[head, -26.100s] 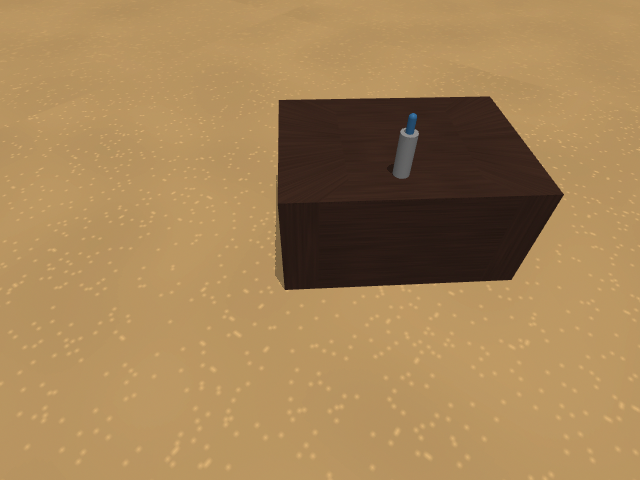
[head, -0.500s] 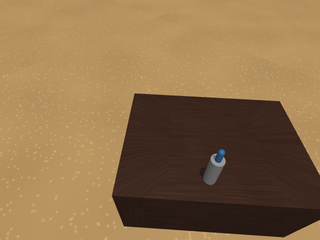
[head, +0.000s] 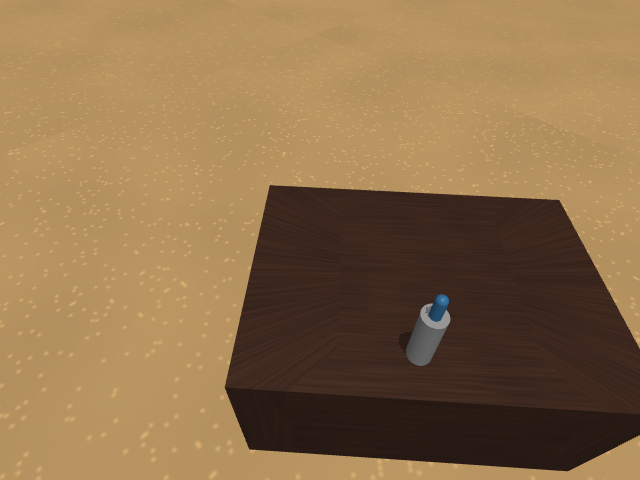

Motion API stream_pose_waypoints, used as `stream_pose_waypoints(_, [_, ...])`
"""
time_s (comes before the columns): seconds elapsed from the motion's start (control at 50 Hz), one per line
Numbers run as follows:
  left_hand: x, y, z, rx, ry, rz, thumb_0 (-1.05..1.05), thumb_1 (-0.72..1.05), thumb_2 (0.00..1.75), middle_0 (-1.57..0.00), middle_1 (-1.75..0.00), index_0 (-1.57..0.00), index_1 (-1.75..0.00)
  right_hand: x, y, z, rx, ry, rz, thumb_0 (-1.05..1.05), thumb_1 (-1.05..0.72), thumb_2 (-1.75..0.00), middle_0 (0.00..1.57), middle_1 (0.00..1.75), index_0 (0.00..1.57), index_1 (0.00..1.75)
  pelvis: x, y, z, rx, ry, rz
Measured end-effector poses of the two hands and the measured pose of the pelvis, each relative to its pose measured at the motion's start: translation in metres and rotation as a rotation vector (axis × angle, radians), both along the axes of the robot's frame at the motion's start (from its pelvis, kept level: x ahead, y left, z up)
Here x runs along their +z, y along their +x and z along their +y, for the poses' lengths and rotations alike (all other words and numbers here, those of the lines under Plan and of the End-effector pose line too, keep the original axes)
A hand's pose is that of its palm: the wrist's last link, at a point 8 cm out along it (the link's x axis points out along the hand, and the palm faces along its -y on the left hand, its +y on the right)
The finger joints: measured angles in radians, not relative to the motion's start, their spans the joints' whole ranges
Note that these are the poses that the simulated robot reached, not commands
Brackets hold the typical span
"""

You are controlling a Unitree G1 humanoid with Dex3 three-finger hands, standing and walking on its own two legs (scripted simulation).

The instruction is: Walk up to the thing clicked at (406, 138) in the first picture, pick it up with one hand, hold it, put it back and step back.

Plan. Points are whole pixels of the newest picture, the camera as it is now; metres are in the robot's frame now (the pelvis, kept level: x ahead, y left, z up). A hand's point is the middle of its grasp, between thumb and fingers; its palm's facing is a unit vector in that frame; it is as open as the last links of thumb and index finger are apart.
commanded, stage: stand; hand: right
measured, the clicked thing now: (429, 328) +0.45 -0.22 -0.22
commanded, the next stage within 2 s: step back in 0.52 s
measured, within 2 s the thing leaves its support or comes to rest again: neither
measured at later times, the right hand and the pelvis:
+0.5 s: hand out of the picture +0.07 -0.26 -0.16, palm faces -0.03 +0.94 -0.35, open 7.4 cm; pelvis +0.00 +0.00 +0.00, yaw +0 degrees
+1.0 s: hand out of the picture -0.03 -0.24 -0.16, palm faces -0.06 +0.90 -0.43, open 7.4 cm; pelvis -0.08 +0.04 -0.03, yaw +1 degrees
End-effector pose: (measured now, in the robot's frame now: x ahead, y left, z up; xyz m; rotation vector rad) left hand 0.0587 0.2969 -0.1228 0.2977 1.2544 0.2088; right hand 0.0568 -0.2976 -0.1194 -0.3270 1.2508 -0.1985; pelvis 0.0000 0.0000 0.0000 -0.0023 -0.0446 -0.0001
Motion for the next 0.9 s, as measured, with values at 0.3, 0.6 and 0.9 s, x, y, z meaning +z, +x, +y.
stream_pose_waypoints(0.3, [0.0, 0.001, -0.002, -0.004, 0.0, 0.004, 0.0, 0.91, 0.9, -0.2, -0.3, -0.2, -0.3, -0.001, 0.0, -0.002, 0.001, 0.001, 0.008, 0.0, -0.9, -0.9, 0.21, 0.3, 0.2, 0.3, 0.0, 0.001, -0.002, 0.001, -0.001, 0.006])
stream_pose_waypoints(0.6, [0.0, 0.008, 0.003, 0.014, 0.012, -0.029, 0.0, 0.9, 0.9, -0.2, -0.3, -0.21, -0.3, -0.002, 0.008, -0.006, -0.005, 0.003, -0.011, 0.0, -0.9, -0.9, 0.21, 0.3, 0.21, 0.3, -0.005, -0.007, -0.002, 0.005, 0.0, 0.013])
stream_pose_waypoints(0.9, [-0.027, 0.018, 0.053, -0.059, 0.057, -0.152, 0.0, 0.9, 0.9, -0.2, -0.3, -0.21, -0.3, -0.012, -0.049, 0.001, 0.008, -0.105, -0.001, 0.0, -0.91, -0.9, 0.2, 0.3, 0.2, 0.3, -0.04, -0.068, 0.037, 0.027, 0.003, 0.027])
